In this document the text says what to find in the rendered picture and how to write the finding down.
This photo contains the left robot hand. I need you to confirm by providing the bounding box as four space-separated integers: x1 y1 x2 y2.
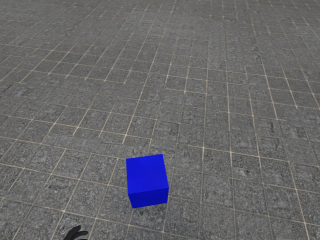
63 225 88 240

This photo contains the carton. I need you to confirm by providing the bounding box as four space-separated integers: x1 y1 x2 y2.
126 154 169 209

